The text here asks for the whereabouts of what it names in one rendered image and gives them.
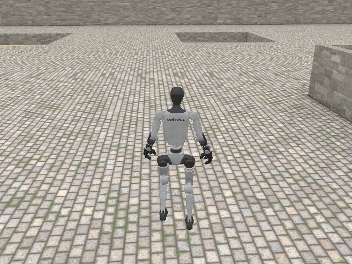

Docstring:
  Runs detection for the robot left hand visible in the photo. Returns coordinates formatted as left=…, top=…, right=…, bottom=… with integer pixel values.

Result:
left=143, top=148, right=156, bottom=159

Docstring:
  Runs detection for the robot right hand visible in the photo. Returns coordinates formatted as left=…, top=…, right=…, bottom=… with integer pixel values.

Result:
left=200, top=151, right=213, bottom=164

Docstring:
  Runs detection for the right robot upper arm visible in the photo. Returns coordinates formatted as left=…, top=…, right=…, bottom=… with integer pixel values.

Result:
left=188, top=111, right=204, bottom=141

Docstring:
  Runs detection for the humanoid robot torso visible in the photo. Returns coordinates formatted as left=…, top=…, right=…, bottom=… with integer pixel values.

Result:
left=164, top=109, right=189, bottom=165

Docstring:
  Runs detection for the right robot foot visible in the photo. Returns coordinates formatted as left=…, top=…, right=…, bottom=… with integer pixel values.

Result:
left=185, top=216, right=194, bottom=230

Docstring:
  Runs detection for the left robot upper arm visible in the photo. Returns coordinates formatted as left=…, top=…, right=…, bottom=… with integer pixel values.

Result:
left=150, top=111, right=165, bottom=140

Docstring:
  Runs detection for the right robot forearm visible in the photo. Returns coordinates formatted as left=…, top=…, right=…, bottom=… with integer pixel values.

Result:
left=199, top=133, right=211, bottom=154

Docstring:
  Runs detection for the left robot forearm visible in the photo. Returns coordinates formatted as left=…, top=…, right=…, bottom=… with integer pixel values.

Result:
left=145, top=132, right=155, bottom=151

